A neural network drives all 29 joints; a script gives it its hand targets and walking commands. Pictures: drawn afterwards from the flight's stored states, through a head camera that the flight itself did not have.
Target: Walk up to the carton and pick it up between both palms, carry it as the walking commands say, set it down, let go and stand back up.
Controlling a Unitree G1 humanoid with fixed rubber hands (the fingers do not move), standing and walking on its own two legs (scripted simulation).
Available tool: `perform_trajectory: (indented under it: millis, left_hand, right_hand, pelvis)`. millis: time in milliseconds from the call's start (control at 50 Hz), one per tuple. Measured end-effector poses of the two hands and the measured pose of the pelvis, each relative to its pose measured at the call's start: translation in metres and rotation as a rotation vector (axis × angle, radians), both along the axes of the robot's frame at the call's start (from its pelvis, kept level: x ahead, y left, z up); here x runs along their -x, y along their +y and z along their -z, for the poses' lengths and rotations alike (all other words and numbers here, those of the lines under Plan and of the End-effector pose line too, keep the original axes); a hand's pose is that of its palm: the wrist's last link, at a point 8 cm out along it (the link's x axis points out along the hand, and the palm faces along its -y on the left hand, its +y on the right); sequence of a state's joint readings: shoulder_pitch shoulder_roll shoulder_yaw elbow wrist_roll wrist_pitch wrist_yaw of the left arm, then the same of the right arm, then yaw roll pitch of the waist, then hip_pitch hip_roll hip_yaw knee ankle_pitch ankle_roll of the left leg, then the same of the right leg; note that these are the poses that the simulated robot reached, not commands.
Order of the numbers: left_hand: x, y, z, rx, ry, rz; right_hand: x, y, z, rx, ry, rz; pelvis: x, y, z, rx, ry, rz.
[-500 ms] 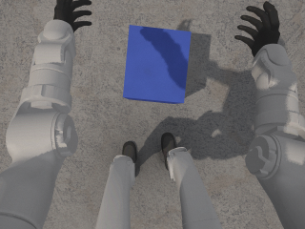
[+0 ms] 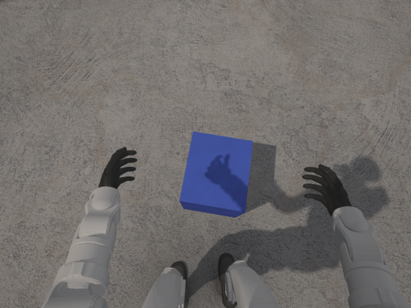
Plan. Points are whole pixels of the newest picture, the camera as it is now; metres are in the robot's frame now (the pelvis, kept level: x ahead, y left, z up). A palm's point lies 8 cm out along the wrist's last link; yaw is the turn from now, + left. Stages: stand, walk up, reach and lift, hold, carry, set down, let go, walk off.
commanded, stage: let go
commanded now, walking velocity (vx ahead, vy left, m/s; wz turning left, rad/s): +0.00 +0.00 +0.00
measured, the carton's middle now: (215, 177) +0.47 -0.06 -0.61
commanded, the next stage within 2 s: stand in 0.84 s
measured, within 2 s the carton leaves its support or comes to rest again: neither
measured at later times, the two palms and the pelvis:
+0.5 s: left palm (58, 266) +0.20 +0.25 -0.03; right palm (341, 267) +0.18 -0.21 -0.03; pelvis +0.03 +0.02 +0.04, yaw -1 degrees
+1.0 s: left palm (54, 282) +0.17 +0.26 -0.05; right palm (364, 277) +0.16 -0.26 -0.05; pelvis +0.05 +0.01 +0.03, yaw -5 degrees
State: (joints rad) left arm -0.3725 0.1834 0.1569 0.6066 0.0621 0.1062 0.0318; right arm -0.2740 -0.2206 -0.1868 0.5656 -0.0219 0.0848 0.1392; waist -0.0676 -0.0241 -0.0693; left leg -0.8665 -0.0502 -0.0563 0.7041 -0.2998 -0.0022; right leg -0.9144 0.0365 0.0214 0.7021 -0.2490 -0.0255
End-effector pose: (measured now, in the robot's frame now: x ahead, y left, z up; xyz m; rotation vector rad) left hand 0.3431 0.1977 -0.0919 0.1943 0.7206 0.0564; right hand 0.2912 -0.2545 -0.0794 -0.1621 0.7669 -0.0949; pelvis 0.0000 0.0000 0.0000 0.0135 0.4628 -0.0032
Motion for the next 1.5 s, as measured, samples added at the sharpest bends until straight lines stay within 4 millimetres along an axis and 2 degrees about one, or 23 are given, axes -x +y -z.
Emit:
perform_trajectory:
  millis: [180, 280, 380, 500, 660, 840, 920, 1040, 1160, 1340, 1500]
  left_hand:
    - [0.062, 0.015, -0.027, 0.017, 0.019, 0.009]
    - [0.097, 0.028, -0.041, 0.008, 0.033, 0.015]
    - [0.126, 0.042, -0.052, 0.002, 0.046, 0.009]
    - [0.145, 0.051, -0.060, 0.009, 0.060, -0.001]
    - [0.150, 0.050, -0.062, 0.019, 0.069, -0.011]
    - [0.145, 0.041, -0.061, 0.013, 0.061, -0.012]
    - [0.156, 0.052, -0.051, -0.084, 0.094, 0.006]
    - [0.174, 0.065, -0.033, -0.133, 0.214, 0.003]
    - [0.163, 0.056, -0.019, -0.137, 0.258, 0.028]
    - [0.137, 0.036, -0.007, -0.128, 0.259, 0.062]
    - [0.136, 0.032, -0.003, -0.142, 0.284, 0.068]
  right_hand:
    - [0.066, 0.018, -0.027, 0.004, 0.018, 0.009]
    - [0.095, 0.026, -0.039, 0.000, 0.023, 0.020]
    - [0.110, 0.034, -0.047, -0.006, 0.023, 0.023]
    - [0.108, 0.041, -0.051, -0.009, 0.017, 0.010]
    - [0.099, 0.041, -0.055, -0.004, 0.014, 0.009]
    - [0.106, 0.031, -0.051, 0.005, 0.064, 0.036]
    - [0.113, 0.013, -0.042, 0.099, 0.022, 0.045]
    - [0.135, -0.016, -0.021, 0.136, 0.083, 0.112]
    - [0.148, -0.027, -0.009, 0.142, 0.142, 0.167]
    - [0.167, -0.029, 0.007, 0.126, 0.223, 0.221]
    - [0.188, -0.031, 0.015, 0.116, 0.286, 0.254]
  pelvis:
    - [-0.016, 0.007, -0.022, 0.013, -0.195, 0.005]
    - [-0.022, 0.013, -0.031, 0.021, -0.300, 0.013]
    - [-0.026, 0.019, -0.036, 0.028, -0.397, 0.014]
    - [-0.028, 0.024, -0.037, 0.030, -0.487, 0.018]
    - [-0.029, 0.024, -0.036, 0.029, -0.542, 0.022]
    - [-0.032, 0.017, -0.035, 0.027, -0.546, 0.023]
    - [-0.039, 0.015, -0.032, 0.037, -0.476, 0.052]
    - [-0.056, 0.009, -0.028, 0.043, -0.407, 0.083]
    - [-0.071, 0.002, -0.022, 0.047, -0.385, 0.108]
    - [-0.083, -0.006, -0.014, 0.046, -0.380, 0.139]
    - [-0.083, -0.010, -0.012, 0.044, -0.387, 0.161]
